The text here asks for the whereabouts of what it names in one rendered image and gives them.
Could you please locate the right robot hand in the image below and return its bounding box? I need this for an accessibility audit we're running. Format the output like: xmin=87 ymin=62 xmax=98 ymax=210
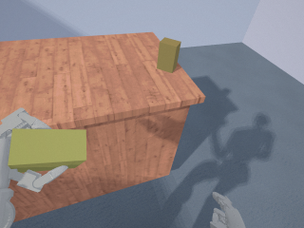
xmin=210 ymin=192 xmax=246 ymax=228

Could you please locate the left robot hand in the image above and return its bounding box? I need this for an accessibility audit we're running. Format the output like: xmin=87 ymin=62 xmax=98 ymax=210
xmin=0 ymin=107 xmax=68 ymax=193

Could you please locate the sponge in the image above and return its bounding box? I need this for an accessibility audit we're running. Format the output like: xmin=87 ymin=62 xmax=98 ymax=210
xmin=8 ymin=128 xmax=86 ymax=173

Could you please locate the robot left forearm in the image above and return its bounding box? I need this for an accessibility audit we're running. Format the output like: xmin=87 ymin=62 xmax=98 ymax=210
xmin=0 ymin=188 xmax=16 ymax=228

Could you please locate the table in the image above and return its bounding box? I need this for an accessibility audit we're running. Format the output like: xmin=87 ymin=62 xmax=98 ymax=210
xmin=0 ymin=31 xmax=205 ymax=222

